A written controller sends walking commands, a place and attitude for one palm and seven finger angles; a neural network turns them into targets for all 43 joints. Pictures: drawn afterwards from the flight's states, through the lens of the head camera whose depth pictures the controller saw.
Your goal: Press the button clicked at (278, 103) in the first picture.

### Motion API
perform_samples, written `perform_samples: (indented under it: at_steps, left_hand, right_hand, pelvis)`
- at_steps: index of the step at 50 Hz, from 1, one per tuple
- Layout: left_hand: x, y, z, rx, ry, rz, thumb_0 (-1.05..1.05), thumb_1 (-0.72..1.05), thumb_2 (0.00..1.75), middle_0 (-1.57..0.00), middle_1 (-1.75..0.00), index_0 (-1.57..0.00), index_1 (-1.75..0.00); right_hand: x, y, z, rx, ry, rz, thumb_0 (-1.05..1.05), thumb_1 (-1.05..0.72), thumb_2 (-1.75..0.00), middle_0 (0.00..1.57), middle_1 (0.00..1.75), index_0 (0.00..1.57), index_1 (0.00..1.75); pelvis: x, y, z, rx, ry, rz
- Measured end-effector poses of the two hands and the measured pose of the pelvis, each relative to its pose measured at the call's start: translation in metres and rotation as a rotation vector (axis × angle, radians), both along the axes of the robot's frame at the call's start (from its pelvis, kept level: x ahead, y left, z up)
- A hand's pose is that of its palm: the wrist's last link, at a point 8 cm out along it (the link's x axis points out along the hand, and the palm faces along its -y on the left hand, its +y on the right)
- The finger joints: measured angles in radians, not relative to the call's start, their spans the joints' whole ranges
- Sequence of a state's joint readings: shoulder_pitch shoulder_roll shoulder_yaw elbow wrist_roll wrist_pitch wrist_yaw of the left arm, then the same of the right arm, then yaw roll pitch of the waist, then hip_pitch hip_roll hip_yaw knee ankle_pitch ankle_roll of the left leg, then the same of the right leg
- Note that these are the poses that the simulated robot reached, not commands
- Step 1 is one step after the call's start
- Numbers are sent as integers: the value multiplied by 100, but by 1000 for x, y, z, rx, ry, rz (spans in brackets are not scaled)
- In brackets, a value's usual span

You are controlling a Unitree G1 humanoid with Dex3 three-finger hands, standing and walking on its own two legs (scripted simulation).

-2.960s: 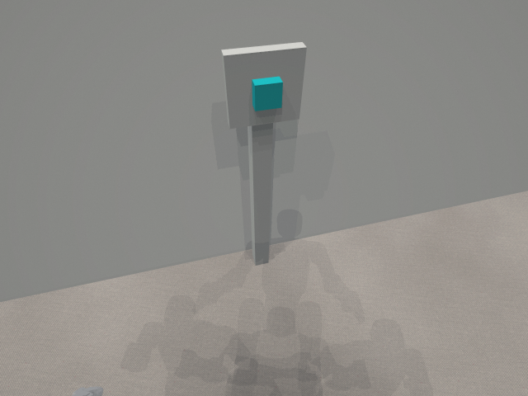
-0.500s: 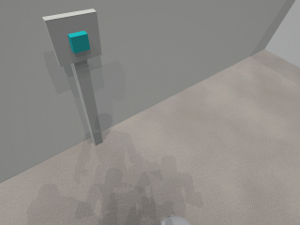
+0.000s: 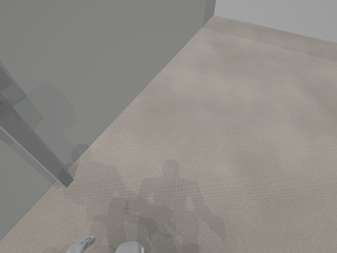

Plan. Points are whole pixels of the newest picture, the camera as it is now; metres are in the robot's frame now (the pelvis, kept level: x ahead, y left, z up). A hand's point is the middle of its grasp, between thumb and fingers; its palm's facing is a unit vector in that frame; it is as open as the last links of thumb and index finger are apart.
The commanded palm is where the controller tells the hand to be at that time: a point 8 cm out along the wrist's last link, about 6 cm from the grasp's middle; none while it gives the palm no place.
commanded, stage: walk to a spot facing it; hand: left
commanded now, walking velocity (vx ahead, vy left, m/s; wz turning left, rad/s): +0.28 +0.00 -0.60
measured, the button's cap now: out of the picture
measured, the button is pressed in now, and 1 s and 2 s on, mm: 0 0 0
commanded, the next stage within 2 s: turn to face it in 1.72 s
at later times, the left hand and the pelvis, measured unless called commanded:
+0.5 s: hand (92, 236) +0.19 +0.23 -0.17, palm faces -0.25 -0.96 -0.15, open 7.4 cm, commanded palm none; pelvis +0.09 +0.05 +0.01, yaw -19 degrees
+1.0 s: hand (162, 160) +0.43 +0.04 -0.16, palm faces -0.55 -0.81 -0.22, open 7.3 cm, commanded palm none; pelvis +0.24 -0.07 +0.00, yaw -35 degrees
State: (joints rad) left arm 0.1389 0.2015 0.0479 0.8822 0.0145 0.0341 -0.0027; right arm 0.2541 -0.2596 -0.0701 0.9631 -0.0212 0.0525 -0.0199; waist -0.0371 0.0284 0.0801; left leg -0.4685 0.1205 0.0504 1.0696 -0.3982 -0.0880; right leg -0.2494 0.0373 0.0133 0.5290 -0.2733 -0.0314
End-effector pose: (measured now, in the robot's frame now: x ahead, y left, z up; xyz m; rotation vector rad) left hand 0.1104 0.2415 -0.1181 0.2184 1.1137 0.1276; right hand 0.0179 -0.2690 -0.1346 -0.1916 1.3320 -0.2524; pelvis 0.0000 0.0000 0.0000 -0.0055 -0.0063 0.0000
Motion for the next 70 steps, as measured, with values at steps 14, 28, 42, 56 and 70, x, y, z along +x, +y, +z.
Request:
perform_samples:
  at_steps: [14,28,42,56,70]
  left_hand:
    - [-13,50,-32,-52,173,-48,1,91,90,-20,-30,-20,-30]
    - [122,12,-26,-78,201,-274,1,91,90,-19,-30,-19,-30]
    - [324,-160,-36,-103,-60,-555,0,91,90,-19,-30,-20,-30]
    - [346,-146,-6,20,111,-531,0,91,90,-20,-30,-20,-30]
    - [426,-132,-36,63,359,-591,1,91,90,-20,-30,-20,-30]
  right_hand:
    - [61,52,28,-52,-259,-40,1,-91,-90,20,29,20,30]
    - [-36,120,24,43,85,-376,1,-91,-90,20,29,20,30]
    - [-33,98,-13,176,288,-653,1,-91,-90,20,30,20,30]
    - [236,-78,21,-21,-337,-499,1,-91,-90,19,29,20,30]
    - [349,-97,40,-130,-407,-552,0,-91,-90,20,29,20,30]
  pelvis:
    - [35,46,-4,-17,1,-183]
    - [109,41,9,-32,6,-363]
    - [197,-47,-27,-11,-13,-520]
    - [289,-87,5,10,14,-657]
    - [403,-99,-4,-18,-1,-854]
